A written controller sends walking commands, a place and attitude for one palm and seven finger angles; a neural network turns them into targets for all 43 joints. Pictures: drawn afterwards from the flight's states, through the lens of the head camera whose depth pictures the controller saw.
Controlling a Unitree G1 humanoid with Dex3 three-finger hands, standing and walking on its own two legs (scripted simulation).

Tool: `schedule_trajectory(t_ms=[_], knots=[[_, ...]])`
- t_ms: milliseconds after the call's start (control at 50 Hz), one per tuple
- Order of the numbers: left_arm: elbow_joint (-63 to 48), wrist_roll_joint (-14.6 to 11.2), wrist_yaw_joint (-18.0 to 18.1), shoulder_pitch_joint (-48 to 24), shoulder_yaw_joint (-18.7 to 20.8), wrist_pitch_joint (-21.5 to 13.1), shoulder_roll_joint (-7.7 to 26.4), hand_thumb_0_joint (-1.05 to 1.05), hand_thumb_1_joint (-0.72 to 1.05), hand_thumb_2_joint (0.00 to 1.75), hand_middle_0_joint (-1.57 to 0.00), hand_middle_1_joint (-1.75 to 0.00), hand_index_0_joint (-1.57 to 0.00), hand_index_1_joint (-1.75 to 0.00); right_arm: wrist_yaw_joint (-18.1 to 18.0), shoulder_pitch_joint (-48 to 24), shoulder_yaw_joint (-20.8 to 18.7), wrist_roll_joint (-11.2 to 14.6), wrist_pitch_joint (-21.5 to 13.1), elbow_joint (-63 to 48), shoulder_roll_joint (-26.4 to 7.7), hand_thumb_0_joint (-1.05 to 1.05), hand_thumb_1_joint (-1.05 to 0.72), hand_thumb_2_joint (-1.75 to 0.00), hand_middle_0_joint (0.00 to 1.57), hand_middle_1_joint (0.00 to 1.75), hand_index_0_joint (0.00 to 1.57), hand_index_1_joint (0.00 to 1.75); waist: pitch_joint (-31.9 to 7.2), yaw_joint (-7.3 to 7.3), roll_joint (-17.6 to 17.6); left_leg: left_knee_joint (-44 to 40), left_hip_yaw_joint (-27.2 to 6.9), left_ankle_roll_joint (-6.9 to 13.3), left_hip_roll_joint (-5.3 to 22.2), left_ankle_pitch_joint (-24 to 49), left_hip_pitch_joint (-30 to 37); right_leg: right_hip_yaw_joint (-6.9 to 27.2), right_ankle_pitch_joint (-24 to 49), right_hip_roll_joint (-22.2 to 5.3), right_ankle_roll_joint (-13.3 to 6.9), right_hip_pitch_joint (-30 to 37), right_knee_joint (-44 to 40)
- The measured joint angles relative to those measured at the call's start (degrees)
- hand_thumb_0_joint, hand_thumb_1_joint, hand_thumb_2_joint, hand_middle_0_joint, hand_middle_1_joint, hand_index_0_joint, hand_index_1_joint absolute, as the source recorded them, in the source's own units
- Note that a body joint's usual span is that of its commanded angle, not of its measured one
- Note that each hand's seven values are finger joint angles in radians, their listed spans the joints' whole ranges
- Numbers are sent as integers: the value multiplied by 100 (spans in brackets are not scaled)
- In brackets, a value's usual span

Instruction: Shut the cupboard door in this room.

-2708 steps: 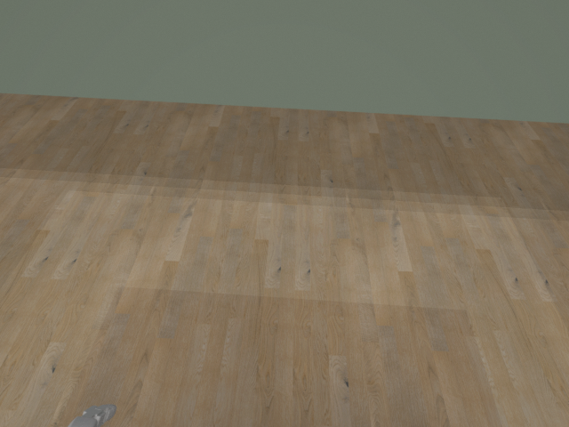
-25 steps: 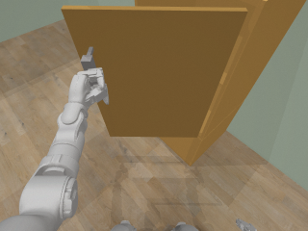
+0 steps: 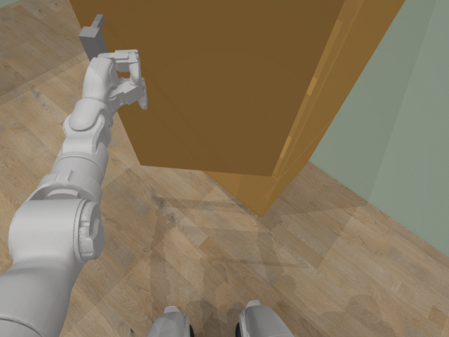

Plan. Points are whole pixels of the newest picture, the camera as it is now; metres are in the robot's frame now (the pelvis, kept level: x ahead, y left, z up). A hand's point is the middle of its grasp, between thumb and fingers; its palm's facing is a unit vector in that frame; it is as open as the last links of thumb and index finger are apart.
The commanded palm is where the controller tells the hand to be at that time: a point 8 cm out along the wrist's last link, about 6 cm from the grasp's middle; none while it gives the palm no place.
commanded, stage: push the door shut along its arc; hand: left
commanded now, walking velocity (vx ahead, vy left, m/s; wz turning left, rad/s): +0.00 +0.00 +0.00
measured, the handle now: (108, 62) +0.59 +0.16 +0.11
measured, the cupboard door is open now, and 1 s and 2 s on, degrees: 37 32 23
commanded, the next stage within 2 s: pull the fist back off the door in 1.10 s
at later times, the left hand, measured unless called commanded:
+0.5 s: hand (162, 61) +0.57 +0.06 +0.13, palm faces -0.31 -0.95 +0.01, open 3.1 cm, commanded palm +0.57 +0.11 +0.12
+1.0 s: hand (165, 57) +0.58 +0.05 +0.13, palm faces -0.39 -0.92 -0.01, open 3.4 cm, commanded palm +0.62 +0.06 +0.12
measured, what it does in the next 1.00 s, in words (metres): stands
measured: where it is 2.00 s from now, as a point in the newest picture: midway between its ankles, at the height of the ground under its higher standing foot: outside the picture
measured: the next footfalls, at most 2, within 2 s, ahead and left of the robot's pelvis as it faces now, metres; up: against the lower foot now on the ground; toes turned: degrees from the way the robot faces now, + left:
none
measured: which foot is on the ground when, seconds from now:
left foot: down 0.00-1.00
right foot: down 0.00-1.00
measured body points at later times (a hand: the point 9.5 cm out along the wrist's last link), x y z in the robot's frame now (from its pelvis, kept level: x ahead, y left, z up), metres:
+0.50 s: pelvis +0.00 +0.00 -0.02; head +0.15 -0.01 +0.41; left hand +0.58 +0.11 +0.13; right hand -0.04 -0.27 -0.12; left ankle +0.03 +0.10 -0.68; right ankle +0.02 -0.12 -0.68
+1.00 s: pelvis +0.00 +0.00 -0.02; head +0.16 +0.01 +0.39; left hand +0.60 +0.10 +0.13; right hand -0.05 -0.27 -0.12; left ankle +0.03 +0.10 -0.68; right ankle +0.02 -0.12 -0.68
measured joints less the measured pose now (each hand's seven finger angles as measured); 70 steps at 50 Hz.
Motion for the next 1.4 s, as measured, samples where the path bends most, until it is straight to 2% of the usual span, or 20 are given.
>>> schedule_trajectory(t_ms=[80,220,320,480,520,660,800,980,1220,1240,1260,1320,1360,1400], knots=[[158,7,-80,-169,138,48,120,2,90,90,-130,-150,-130,-150,5,73,26,-7,31,-25,-4,1,-90,-90,21,30,21,30,-4,-72,25,53,9,3,20,-28,-91,11,-14,20,1,-93,40],[327,74,-227,-530,53,144,288,2,90,90,-130,-150,-130,-150,27,128,56,-31,36,-30,14,0,-90,-90,21,30,21,30,17,-156,55,160,-36,-11,40,-54,-302,-32,-31,42,-14,-278,112],[453,127,-378,-832,119,260,380,2,90,90,-130,-150,-130,-150,13,92,85,-46,30,-61,3,0,-90,-90,21,30,21,30,11,-272,62,240,-49,-20,66,-79,-469,-44,-45,68,-27,-440,174],[791,352,-446,-1417,395,454,729,2,90,90,-130,-150,-130,-150,-5,70,131,-91,14,-211,-38,0,-90,-90,21,30,21,30,40,-506,104,439,-37,-29,132,-165,-798,-27,-95,131,-42,-779,347],[751,396,-542,-1441,445,449,814,2,89,90,-130,-150,-130,-150,-6,119,116,-107,23,-242,-35,0,-90,-90,21,30,21,30,35,-510,120,478,-23,-32,147,-185,-871,-13,-107,145,-45,-861,388],[652,388,-763,-1507,309,591,909,1,87,90,-130,-150,-130,-150,-6,232,110,-133,103,-140,11,0,-90,-90,21,30,21,30,35,-456,130,530,-36,-41,157,-228,-944,-24,-149,157,-55,-931,435],[828,351,-860,-1783,49,786,913,4,89,92,-130,-150,-130,-150,-38,213,117,-171,1,-14,28,0,-90,-90,21,30,21,30,13,-502,102,570,-150,-56,142,-227,-1004,-133,-152,152,-73,-920,405],[974,303,-775,-2192,-267,799,850,5,95,97,-130,-150,-130,-150,-68,92,93,-233,-212,158,-6,0,-90,-90,21,30,21,30,47,-566,79,746,-228,-39,105,-234,-1262,-212,-168,121,-59,-1124,537],[1072,379,-687,-2693,-435,932,868,5,103,102,-130,-150,-130,-150,-110,50,144,-266,-399,332,75,0,-90,-90,21,30,21,30,63,-706,86,961,-205,-2,93,-259,-1630,-191,-195,105,-29,-1498,761],[1103,368,-521,-2718,-245,982,811,5,103,102,-130,-150,-130,-150,-101,97,142,-285,-405,295,75,0,-90,-90,21,30,21,30,33,-701,119,980,-214,-3,102,-267,-1674,-199,-194,116,-25,-1534,761],[1130,372,-187,-2731,-24,1016,711,5,100,101,-130,-150,-130,-150,-69,161,141,-318,-418,243,72,0,-90,-90,21,30,21,30,-11,-691,161,997,-224,-5,112,-275,-1725,-207,-191,126,-19,-1573,757],[1154,447,1122,-2770,445,1064,411,4,93,97,-130,-150,-130,-150,140,319,145,-469,-412,95,101,0,-90,-90,21,30,21,30,-117,-727,223,1022,-221,-11,108,-290,-1821,-203,-201,121,-3,-1670,780],[1136,680,1973,-2795,677,993,226,3,89,95,-130,-150,-130,-150,318,404,139,-618,-386,20,147,0,-90,-90,21,30,21,29,-167,-774,240,1038,-213,-14,103,-298,-1871,-195,-218,116,0,-1728,811],[1104,1059,2650,-2775,755,813,113,3,88,94,-130,-150,-130,-150,505,479,130,-758,-356,-26,193,0,-90,-90,21,30,21,29,-226,-830,262,1067,-200,-20,105,-315,-1936,-182,-240,116,-4,-1807,858]])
